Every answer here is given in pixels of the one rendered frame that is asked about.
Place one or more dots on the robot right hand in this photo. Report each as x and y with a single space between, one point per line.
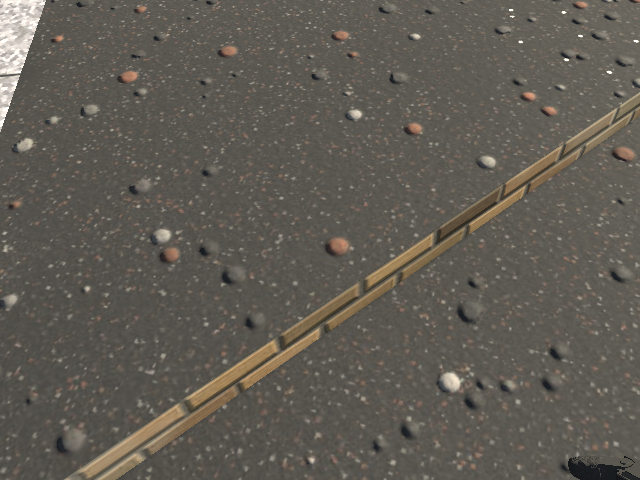
604 468

